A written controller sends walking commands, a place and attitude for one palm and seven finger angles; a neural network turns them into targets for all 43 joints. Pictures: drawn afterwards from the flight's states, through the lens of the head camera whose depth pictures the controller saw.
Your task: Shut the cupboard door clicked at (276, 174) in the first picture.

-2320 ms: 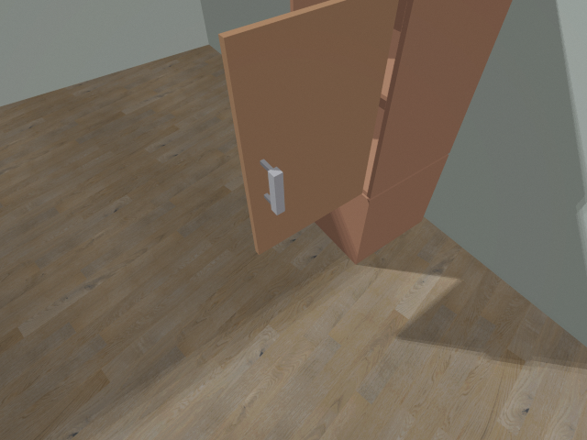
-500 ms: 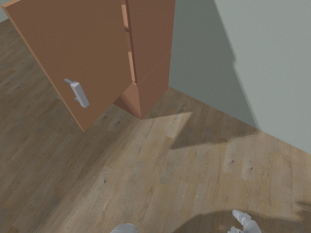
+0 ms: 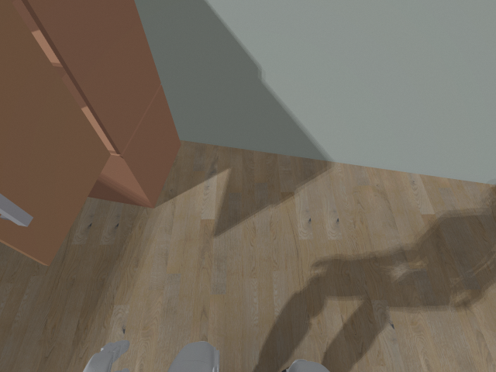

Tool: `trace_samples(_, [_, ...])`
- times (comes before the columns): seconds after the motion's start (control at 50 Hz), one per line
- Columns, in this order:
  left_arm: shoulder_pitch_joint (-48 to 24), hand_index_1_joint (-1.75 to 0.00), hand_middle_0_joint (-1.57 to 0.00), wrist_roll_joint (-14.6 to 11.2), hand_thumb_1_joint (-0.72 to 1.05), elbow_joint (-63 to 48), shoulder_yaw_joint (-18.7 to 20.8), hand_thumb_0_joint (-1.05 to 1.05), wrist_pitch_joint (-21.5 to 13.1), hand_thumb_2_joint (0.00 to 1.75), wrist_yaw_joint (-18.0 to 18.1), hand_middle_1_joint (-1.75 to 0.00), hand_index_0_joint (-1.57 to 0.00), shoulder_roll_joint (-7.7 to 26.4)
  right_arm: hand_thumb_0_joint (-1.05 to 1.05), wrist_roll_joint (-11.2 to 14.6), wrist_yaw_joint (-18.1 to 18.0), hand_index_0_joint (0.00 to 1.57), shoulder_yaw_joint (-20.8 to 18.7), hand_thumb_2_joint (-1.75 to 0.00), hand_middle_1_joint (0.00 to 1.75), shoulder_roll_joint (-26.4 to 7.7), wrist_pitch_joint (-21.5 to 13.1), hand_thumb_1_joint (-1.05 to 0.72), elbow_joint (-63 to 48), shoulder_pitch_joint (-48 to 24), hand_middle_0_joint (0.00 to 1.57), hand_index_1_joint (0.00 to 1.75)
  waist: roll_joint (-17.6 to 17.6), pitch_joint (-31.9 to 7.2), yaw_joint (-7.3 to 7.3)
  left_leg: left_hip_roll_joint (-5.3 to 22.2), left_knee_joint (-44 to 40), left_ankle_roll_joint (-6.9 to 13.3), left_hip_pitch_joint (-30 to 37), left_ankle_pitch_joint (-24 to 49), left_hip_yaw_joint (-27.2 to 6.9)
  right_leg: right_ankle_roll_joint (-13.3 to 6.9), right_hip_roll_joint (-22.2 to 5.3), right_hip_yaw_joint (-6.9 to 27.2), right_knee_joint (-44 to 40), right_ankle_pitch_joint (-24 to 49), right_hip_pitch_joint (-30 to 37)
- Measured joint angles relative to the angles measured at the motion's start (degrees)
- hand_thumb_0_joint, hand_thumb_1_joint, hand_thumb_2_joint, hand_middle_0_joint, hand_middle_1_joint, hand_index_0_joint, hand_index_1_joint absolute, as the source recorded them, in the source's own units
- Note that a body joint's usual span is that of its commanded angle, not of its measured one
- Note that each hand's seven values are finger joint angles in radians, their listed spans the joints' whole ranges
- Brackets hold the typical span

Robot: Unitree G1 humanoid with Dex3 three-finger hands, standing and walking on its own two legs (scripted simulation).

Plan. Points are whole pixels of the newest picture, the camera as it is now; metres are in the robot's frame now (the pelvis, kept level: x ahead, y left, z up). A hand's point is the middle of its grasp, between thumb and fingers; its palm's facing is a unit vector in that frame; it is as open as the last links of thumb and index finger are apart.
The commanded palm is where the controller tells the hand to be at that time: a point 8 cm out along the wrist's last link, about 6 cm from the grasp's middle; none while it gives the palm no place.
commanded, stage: walk to a spot facing it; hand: left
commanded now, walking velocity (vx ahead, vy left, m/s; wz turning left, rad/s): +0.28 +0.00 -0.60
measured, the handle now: out of the picture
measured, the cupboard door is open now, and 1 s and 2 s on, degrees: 91 91 91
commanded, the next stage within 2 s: turn to face it in 1.16 s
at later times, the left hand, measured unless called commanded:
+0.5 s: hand (221, 257) +0.34 +0.08 -0.15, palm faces -0.41 -0.89 -0.19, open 7.4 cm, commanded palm none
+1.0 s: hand (246, 224) +0.43 +0.03 -0.18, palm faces -0.43 -0.88 -0.19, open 7.4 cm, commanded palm none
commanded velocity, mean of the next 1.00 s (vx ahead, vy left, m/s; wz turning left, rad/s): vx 0.34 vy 0.00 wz -0.42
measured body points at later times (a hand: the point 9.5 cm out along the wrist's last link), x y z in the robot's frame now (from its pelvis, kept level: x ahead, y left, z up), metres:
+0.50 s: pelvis +0.13 -0.05 +0.00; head +0.20 -0.07 +0.44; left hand +0.36 +0.13 -0.14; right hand -0.03 -0.24 -0.14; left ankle +0.04 +0.13 -0.73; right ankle +0.17 -0.17 -0.71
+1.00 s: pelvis +0.35 -0.15 +0.00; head +0.39 -0.15 +0.44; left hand +0.45 +0.08 -0.16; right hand +0.37 -0.42 -0.13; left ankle +0.45 -0.07 -0.73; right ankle +0.19 -0.17 -0.67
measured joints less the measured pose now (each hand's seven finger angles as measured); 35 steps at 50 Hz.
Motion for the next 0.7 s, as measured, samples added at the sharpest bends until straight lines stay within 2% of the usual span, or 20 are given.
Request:
trace_samples(0.08, [1.64, -0.3, -0.2, 0.34, 0.9, 0.95, -0.58, 0.0, 0.17, 0.9, -0.6, -0.29, -0.2, -1.07, 0.0, -0.19, 1.21, 0.19, 0.2, -0.9, 0.3, 1.25, -0.8, -0.91, -0.97, 0.85, 0.2, 0.3, -1.89, -2.35, 0.1, -1.48, -10.57, 0.28, 1.7, 2.26, 1.48, -0.51, 0.5, 2.75, -3.61, 1.37, 1.66])
trace_samples(0.14, [2.98, -0.3, -0.2, 0.27, 0.9, 1.61, -0.6, 0.0, 0.03, 0.9, -1.24, -0.29, -0.2, -1.47, 0.0, -0.23, 1.68, 0.19, 0.61, -0.9, 0.3, 2.36, -2.22, -0.91, -1.52, 2.05, 0.2, 0.3, -2.99, -4.12, 0.3, -2.85, -21.8, 0.92, 6.1, 4.51, 2.35, -0.48, 1.11, 4.75, -4.0, 0.81, 2.09])
trace_samples(0.16, [3.63, -0.3, -0.2, 0.14, 0.9, 1.69, -0.5, 0.0, 0.1, 0.9, -1.39, -0.29, -0.2, -1.62, 0.0, -0.27, 1.65, 0.19, 0.9, -0.9, 0.3, 2.5, -3.02, -0.91, -1.83, 2.81, 0.2, 0.3, -2.9, -4.94, 0.29, -2.92, -27.08, 1.43, 8.46, 4.66, 2.56, -0.39, 1.65, 5.2, -2.8, -0.51, 1.55])
trace_samples(0.18, [4.15, -0.3, -0.2, -0.09, 0.9, 1.72, -0.39, 0.0, 0.3, 0.9, -1.57, -0.29, -0.2, -1.88, 0.0, -0.6, 1.51, 0.19, 1.11, -0.9, 0.3, 2.39, -3.97, -0.91, -2.17, 3.65, 0.2, 0.3, -2.09, -5.81, 0.02, -2.29, -30.55, 2.49, 9.46, 5.82, 2.09, -0.38, 2.59, 5.08, 0.4, -5.09, -0.01])
trace_samples(0.22, [3.88, -0.3, -0.2, 0.01, 0.9, 2.38, 0.06, 0.01, 0.82, 0.9, -2.17, -0.29, -0.2, -1.63, 0.0, -1.09, 0.97, 0.2, 1.55, -0.9, 0.3, 3.21, -5.25, -0.91, -1.73, 4.8, 0.2, 0.3, -2.41, -5.7, -0.4, -1.55, -29.56, 3.82, 9.87, 8.89, 3.35, 0.2, 1.85, 2.94, 10.83, -10.2, -3.91])
trace_samples(0.26, [3.22, -0.3, -0.2, 0.5, 0.9, 2.84, 0.65, 0.01, 0.81, 0.9, -2.92, -0.29, -0.2, -1.16, 0.0, -1.39, 0.86, 0.2, 2.1, -0.9, 0.3, 4.16, -5.83, -0.91, -0.91, 6.89, 0.2, 0.3, -2.89, -5.75, -0.59, -0.82, -31.57, 3.7, 12.29, 9.11, 4.79, 0.97, 0.17, 0.56, 21.08, -8.26, -8.13])
trace_samples(0.3, [2.27, -0.3, -0.2, 0.68, 0.9, 2.65, 1.04, 0.01, 0.65, 0.9, -3.51, -0.29, -0.2, -0.89, 0.0, -1.4, 0.66, 0.2, 2.52, -0.9, 0.3, 4.88, -6.08, -0.91, 0.28, 9.09, 0.2, 0.3, -2.96, -5.67, -0.36, -0.05, -35.16, 2.99, 15.3, 9.59, 6.22, 1.8, -1.98, -1.52, 26.43, -4.22, -11.47])
trace_samples(0.36, [0.38, -0.3, -0.2, 0.58, 0.91, 2.06, 0.98, 0.01, 0.36, 0.9, -3.87, -0.29, -0.2, -0.86, 0.0, -1.44, 0.41, 0.2, 2.75, -0.9, 0.3, 5.52, -6.5, -0.9, 2.24, 11.72, 0.2, 0.3, -2.28, -4.87, -0.27, 1.39, -39.17, 1.96, 19.32, 9.79, 8.59, 2.3, -4.38, -3.79, 25.2, -0.73, -14.19])
trace_samples(0.42, [-2.1, -0.3, -0.2, 0.43, 0.91, 1.81, 0.61, 0.01, 0.24, 0.9, -3.99, -0.29, -0.2, -0.8, 0.0, -1.61, 0.5, 0.2, 2.7, -0.9, 0.3, 5.83, -6.62, -0.9, 3.74, 13.85, 0.2, 0.3, -1.57, -3.54, -1.18, 2.9, -40.47, 0.53, 22.65, 8.35, 11.07, 1.81, -5.18, -5.87, 16.34, 0.28, -13.9])
trace_samples(0.48, [-4.63, -0.3, -0.2, 0.35, 0.91, 1.59, 0.22, 0.01, -0.13, 0.9, -4.12, -0.29, -0.2, -0.59, 0.0, -1.49, 0.72, 0.2, 2.57, -0.9, 0.3, 5.75, -6.26, -0.9, 5.02, 15.82, 0.2, 0.3, -0.9, -2.32, -2.35, 4.79, -38.52, -1.42, 25.2, 5.0, 13.43, 0.28, -3.97, -8.26, 7.21, -0.02, -11.17])
trace_samples(0.52, [-5.62, -0.3, -0.2, 0.33, 0.91, 0.94, -0.09, 0.01, -1.51, 0.9, -4.09, -0.29, -0.2, -0.1, 0.0, -0.91, 1.07, 0.2, 2.49, -0.9, 0.3, 5.92, -5.69, -0.9, 6.02, 17.45, 0.2, 0.3, -1.27, -1.89, -2.65, 6.51, -29.96, -1.75, 23.92, 1.7, 13.72, -1.88, -2.84, -9.29, 0.89, 1.68, -6.63])
trace_samples(0.54, [-5.77, -0.3, -0.2, 0.2, 0.91, 0.52, 0.04, 0.01, -2.63, 0.9, -3.73, -0.29, -0.2, 0.08, 0.0, -0.31, 1.29, 0.2, 2.49, -0.9, 0.3, 6.03, -5.05, -0.9, 6.67, 17.48, 0.2, 0.3, -2.0, -1.66, -2.24, 6.61, -20.31, -1.17, 20.86, -0.09, 12.13, -2.72, -2.95, -8.85, 1.71, 5.26, -6.56])
trace_samples(0.58, [-5.39, -0.3, -0.2, -0.56, 0.91, 0.42, 0.01, 0.0, -3.89, 0.9, -2.68, -0.29, -0.2, -0.46, 0.0, 0.25, 1.35, 0.2, 2.03, -0.9, 0.3, 5.53, -3.5, -0.9, 7.65, 14.96, 0.2, 0.3, -1.63, -0.45, -2.39, 5.34, -0.53, 0.13, 12.65, -1.32, 5.64, -3.17, -2.11, -8.53, 5.26, 2.0, -5.76])
trace_samples(0.6, [-4.74, -0.3, -0.2, -0.72, 0.91, 0.63, -0.15, 0.0, -3.96, 0.9, -2.17, -0.29, -0.2, -0.84, 0.01, 0.22, 1.3, 0.2, 1.66, -0.9, 0.3, 5.26, -3.1, -0.9, 7.69, 13.31, 0.2, 0.3, -1.33, -0.22, -2.56, 4.68, 5.49, 0.54, 8.81, 0.36, 3.59, -3.12, -1.51, -8.38, 4.71, 0.46, -4.41])
trace_samples(0.64, [-2.84, -0.3, -0.2, -0.55, 0.91, 1.51, -0.48, 0.0, -3.78, 0.9, -1.28, -0.29, -0.2, -1.65, 0.01, -0.17, 1.28, 0.2, 1.11, -0.9, 0.3, 4.87, -2.86, -0.91, 6.81, 9.75, 0.2, 0.3, -1.02, -0.57, -2.7, 4.18, 8.46, 0.72, 2.53, 4.18, 1.92, -2.75, -0.33, -7.68, 1.08, 0.17, -1.46])
trace_samples(0.7, [0.32, -0.3, -0.2, -0.06, 0.91, 3.66, -0.82, 0.0, -3.76, 0.9, -0.83, -0.29, -0.2, -2.79, 0.01, -0.59, 1.61, 0.19, 0.76, -0.9, 0.3, 4.96, -3.39, -0.91, 4.1, 4.94, 0.2, 0.3, -1.32, -1.89, -2.54, 3.75, 1.68, 0.62, -3.41, 8.61, 1.39, -2.96, 0.89, -6.05, -5.35, 1.78, 2.62])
